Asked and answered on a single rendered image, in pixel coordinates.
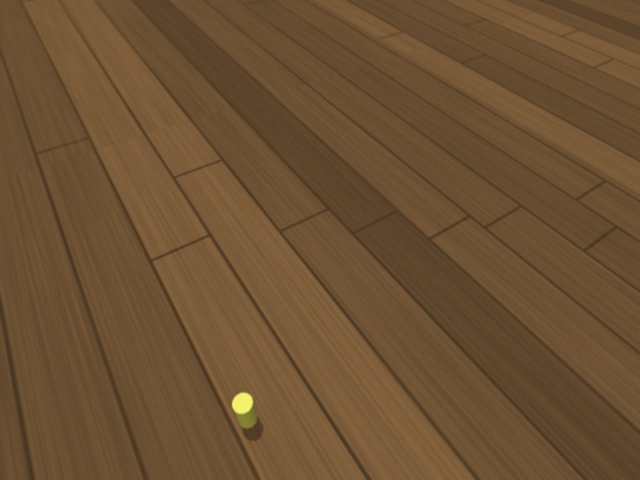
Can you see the can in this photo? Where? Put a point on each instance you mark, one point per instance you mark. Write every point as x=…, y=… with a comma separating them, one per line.
x=244, y=409

